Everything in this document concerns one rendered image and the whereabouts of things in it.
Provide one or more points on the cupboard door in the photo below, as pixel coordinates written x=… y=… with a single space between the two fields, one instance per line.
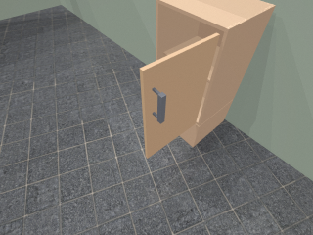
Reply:
x=182 y=76

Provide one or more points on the handle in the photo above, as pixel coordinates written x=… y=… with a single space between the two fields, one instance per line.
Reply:
x=161 y=106

